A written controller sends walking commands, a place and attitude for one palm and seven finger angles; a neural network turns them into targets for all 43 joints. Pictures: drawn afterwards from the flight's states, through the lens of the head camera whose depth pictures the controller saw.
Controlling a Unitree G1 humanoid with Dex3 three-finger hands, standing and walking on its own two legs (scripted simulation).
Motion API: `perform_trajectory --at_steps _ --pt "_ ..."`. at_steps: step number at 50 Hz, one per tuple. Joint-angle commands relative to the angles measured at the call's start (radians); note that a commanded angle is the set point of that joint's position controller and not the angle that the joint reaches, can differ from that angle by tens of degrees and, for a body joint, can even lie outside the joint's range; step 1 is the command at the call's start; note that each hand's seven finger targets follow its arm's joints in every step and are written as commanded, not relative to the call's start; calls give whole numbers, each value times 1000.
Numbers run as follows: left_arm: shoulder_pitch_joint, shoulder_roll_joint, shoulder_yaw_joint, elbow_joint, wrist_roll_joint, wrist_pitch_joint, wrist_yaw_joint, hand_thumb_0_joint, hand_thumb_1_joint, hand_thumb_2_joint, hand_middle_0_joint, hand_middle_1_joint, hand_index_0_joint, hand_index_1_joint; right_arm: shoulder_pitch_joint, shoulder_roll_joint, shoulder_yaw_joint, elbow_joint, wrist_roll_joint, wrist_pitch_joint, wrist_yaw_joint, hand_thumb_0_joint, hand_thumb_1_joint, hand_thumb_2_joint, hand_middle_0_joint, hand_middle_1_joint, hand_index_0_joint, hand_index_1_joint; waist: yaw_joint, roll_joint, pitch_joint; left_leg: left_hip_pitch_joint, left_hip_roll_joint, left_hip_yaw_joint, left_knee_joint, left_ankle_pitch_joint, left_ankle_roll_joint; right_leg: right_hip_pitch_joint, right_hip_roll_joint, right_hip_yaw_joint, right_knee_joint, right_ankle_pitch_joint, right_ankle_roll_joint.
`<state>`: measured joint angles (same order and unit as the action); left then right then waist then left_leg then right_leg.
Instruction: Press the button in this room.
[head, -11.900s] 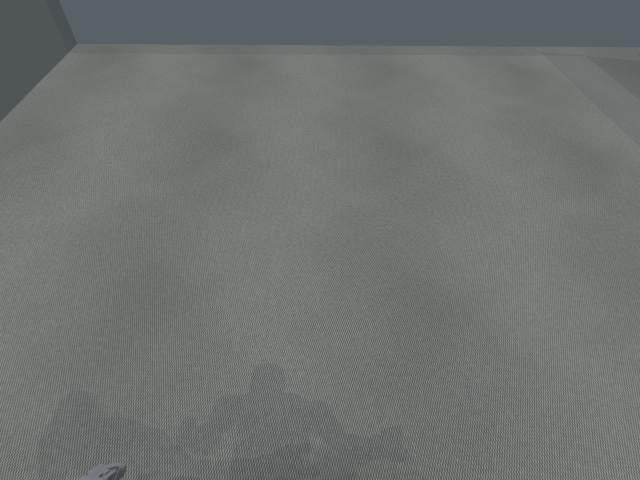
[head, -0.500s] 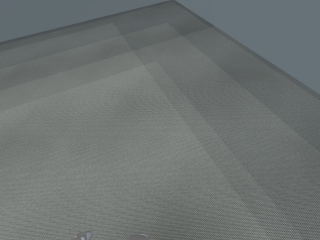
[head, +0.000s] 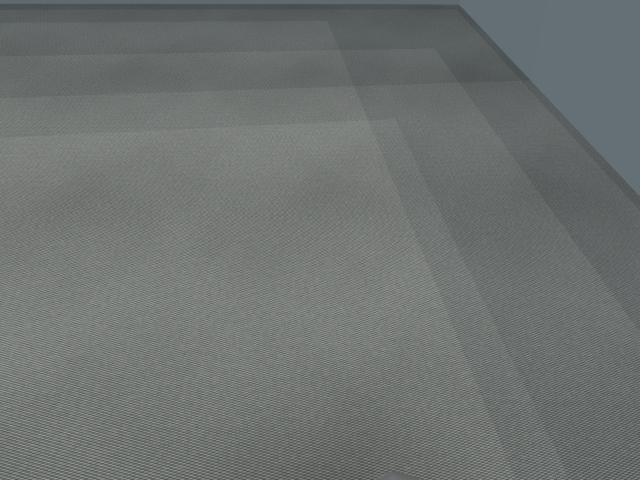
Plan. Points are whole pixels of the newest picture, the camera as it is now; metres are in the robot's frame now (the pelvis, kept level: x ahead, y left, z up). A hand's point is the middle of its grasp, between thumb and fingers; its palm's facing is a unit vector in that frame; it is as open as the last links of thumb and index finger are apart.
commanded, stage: turn or walk to find it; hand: left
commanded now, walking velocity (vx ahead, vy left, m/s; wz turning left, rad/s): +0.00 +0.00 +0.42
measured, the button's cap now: out of the picture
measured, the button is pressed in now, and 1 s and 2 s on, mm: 0 0 0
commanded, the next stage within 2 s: none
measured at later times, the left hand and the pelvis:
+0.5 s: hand out of the picture +0.01 +0.15 -0.14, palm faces +0.24 -0.93 -0.27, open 7.4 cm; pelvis -0.03 -0.05 +0.01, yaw +13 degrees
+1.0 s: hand out of the picture -0.09 +0.21 -0.16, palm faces +0.45 -0.85 -0.26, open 7.4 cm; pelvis -0.06 -0.02 +0.01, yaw +25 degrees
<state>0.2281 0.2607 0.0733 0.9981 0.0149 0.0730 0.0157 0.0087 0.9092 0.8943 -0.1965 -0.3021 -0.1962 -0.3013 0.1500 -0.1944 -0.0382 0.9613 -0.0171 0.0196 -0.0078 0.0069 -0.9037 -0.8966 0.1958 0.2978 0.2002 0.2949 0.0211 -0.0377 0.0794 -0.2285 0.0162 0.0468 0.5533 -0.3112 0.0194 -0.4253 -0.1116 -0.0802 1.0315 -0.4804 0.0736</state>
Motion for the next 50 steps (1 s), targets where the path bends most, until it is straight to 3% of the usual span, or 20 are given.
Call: perform_trajectory --at_steps 1,8,10,12,13,14,15,17,19,21,25,30,32,34,35,36,37,40,42,50 --pt "-37 59 2 -90 -3 -40 -5 0 900 900 -200 -300 -200 -300 47 -201 -46 -47 0 -18 -12 0 -900 -900 200 300 200 300 -30 185 -88 126 223 -204 -205 617 128 -88 0 42 54 60 14" --pt "-77 40 -6 -130 -7 -43 0 0 900 900 -200 -300 -200 -300 60 -211 -62 -56 -9 -3 -5 0 -900 -900 200 300 200 300 -51 198 -83 85 219 -299 -193 507 145 5 44 35 -201 24 8" --pt "-35 43 -7 -125 -9 -50 1 0 900 900 -200 -300 -200 -300 36 -213 -65 -64 -9 2 -3 0 -900 -900 200 300 200 300 -32 210 -87 37 208 -323 -167 495 137 91 64 24 -326 54 -2" --pt "48 51 -1 -102 -8 -62 3 0 900 900 -200 -300 -200 -300 10 -206 -68 -75 -3 5 -1 0 -900 -900 200 300 200 300 9 173 -111 -48 157 -305 -100 387 91 250 71 2 -537 232 -5" --pt "82 86 5 -99 -2 -73 7 0 900 900 -200 -300 -200 -300 18 -173 -66 -80 4 4 4 0 -900 -900 200 300 200 300 21 82 -127 -123 100 -268 -23 265 43 354 13 53 -656 302 -19" --pt "95 171 22 -102 14 -82 16 0 900 900 -200 -300 -200 -300 43 -103 -55 -98 12 2 10 0 -900 -900 200 300 200 300 20 -168 -131 -306 -30 -130 172 -21 -27 455 -225 301 -725 349 -99" --pt "82 206 29 -123 11 -80 17 0 900 900 -200 -300 -200 -300 24 -120 -61 -114 4 13 10 0 -900 -900 200 300 200 300 31 -227 -94 -312 -62 -103 382 -264 -45 313 -375 392 -773 381 -203" --pt "-18 158 26 -150 5 -76 19 0 900 900 -200 -300 -200 -300 15 -141 -73 -88 -3 35 15 0 -900 -900 200 300 200 300 0 -165 0 -311 -15 -153 625 -192 -35 127 -315 348 -825 140 -223" --pt "-90 101 9 -165 5 -80 16 0 900 900 -200 -300 -200 -300 73 -123 -69 -49 -9 38 25 0 -900 -900 200 300 200 300 -44 -101 -2 -299 5 -120 679 -79 -52 128 -222 177 -781 202 -181" --pt "-89 89 7 -165 8 -84 19 0 900 900 -200 -300 -200 -300 105 -111 -64 -37 -7 39 28 0 -900 -900 200 300 200 300 -47 -128 -31 -281 12 -89 655 -50 -70 166 -202 98 -761 277 -171" --pt "0 111 12 -125 12 -82 19 0 900 900 -200 -300 -200 -300 39 -103 -56 -48 -2 37 28 0 -900 -900 200 300 200 300 3 -124 -43 -264 22 -47 483 -111 -84 254 -234 81 -744 352 -195" --pt "49 155 27 -91 18 -75 15 0 900 900 -200 -300 -200 -300 1 -83 -38 -58 9 20 22 0 -900 -900 200 300 200 300 35 -162 -96 -188 20 10 243 -180 -76 336 -264 57 -668 529 -221" --pt "41 161 30 -82 16 -70 14 0 900 900 -200 -300 -200 -300 42 -84 -33 -47 11 10 17 0 -900 -900 200 300 200 300 13 -165 -133 -110 7 39 103 -122 -69 334 -259 30 -604 590 -200" --pt "21 146 29 -83 3 -60 11 0 900 900 -200 -300 -200 -300 111 -105 -38 -25 8 0 16 0 -900 -900 200 300 200 300 -35 -88 -144 74 17 37 -120 81 -52 209 -223 -39 -496 475 -122" --pt "23 103 22 -95 -5 -52 7 0 900 900 -200 -300 -200 -300 134 -165 -50 -27 3 -9 17 0 -900 -900 200 300 200 300 -50 97 -156 177 132 -131 -218 149 -9 67 -141 -86 -333 304 -65" --pt "-4 38 5 -138 -6 -46 0 0 900 900 -200 -300 -200 -300 155 -261 -71 -37 -5 -9 11 0 -900 -900 200 300 200 300 -68 359 -104 191 357 -404 -273 369 99 -152 -23 -108 -144 -98 -1" --pt "-85 55 -1 -149 5 -30 7 0 900 900 -200 -300 -200 -300 178 -276 -76 -17 -6 -4 2 0 -900 -900 200 300 200 300 -104 302 -82 92 390 -435 -298 340 146 -135 -20 -7 -19 -125 -7" --pt "-59 59 11 -104 4 -31 -8 0 900 900 -200 -300 -200 -300 30 -201 -50 -43 -5 -8 -12 0 -900 -900 200 300 200 300 -28 224 -38 23 256 -281 -275 267 123 -134 -12 47 84 51 -6" --pt "-30 55 9 -86 2 -35 -10 0 900 900 -200 -300 -200 -300 24 -192 -45 -46 -3 -16 -12 0 -900 -900 200 300 200 300 -19 186 -56 55 215 -231 -257 368 116 -113 3 42 74 89 3" --pt "-80 34 -6 -124 -7 -45 0 0 900 900 -200 -300 -200 -300 80 -204 -61 -42 -8 -6 -9 0 -900 -900 200 300 200 300 -55 188 -96 117 224 -326 -188 525 156 -24 47 45 -198 14 5"
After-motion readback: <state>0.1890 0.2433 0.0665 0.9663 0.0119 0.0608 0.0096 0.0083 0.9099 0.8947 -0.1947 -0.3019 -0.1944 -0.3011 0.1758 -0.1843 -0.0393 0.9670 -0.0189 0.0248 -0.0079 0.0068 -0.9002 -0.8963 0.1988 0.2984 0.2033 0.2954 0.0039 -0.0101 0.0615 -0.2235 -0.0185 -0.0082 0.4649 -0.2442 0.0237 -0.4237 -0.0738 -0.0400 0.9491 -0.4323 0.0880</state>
